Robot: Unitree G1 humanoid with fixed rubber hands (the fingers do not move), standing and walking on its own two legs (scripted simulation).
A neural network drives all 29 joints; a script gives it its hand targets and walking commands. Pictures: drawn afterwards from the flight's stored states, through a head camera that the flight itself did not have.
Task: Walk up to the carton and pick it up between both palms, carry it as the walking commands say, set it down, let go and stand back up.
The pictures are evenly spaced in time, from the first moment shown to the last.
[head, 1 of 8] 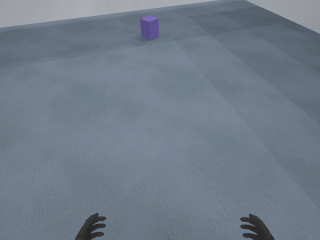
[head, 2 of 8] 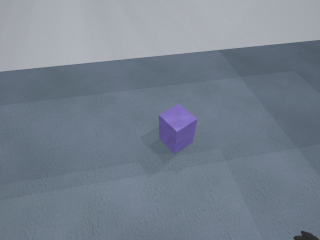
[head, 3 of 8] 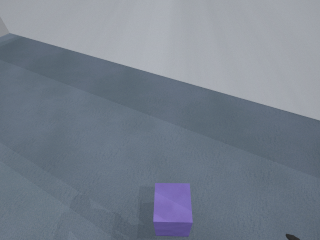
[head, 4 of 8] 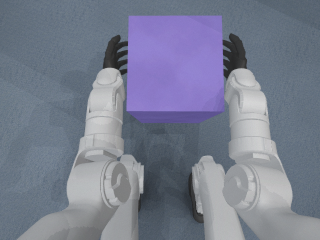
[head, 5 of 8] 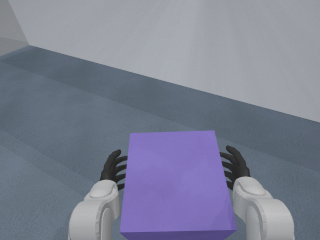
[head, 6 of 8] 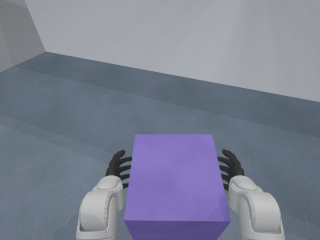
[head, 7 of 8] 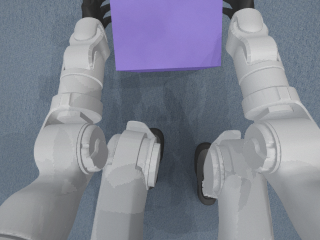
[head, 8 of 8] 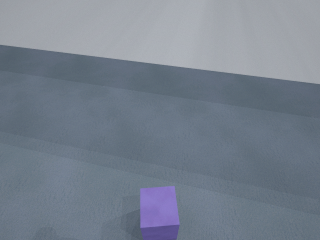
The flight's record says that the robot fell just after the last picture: no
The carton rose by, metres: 0.66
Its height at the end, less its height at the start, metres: +0.00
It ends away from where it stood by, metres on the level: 0.84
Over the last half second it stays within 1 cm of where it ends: yes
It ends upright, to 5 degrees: yes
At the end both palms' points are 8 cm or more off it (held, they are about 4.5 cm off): yes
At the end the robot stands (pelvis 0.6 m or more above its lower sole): yes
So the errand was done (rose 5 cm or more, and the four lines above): yes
